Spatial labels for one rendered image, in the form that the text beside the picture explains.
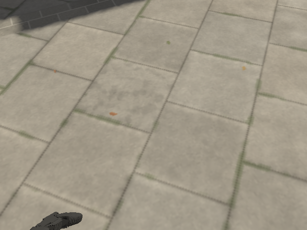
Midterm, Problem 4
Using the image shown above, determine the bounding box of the robot left hand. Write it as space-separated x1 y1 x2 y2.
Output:
30 212 83 230

